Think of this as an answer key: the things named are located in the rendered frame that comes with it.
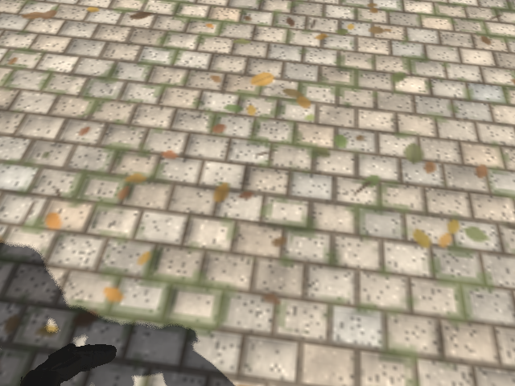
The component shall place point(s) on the left robot hand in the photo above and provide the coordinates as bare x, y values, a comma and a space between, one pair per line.
67, 362

